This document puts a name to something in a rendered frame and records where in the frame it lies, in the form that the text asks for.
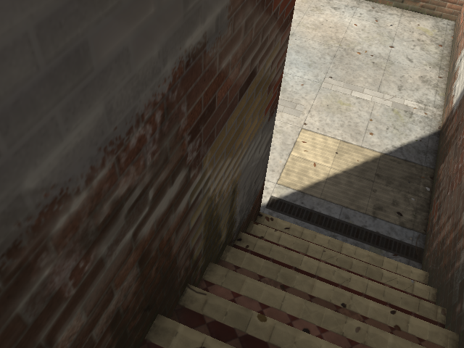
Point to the stairs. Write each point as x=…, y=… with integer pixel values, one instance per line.
x=285, y=286

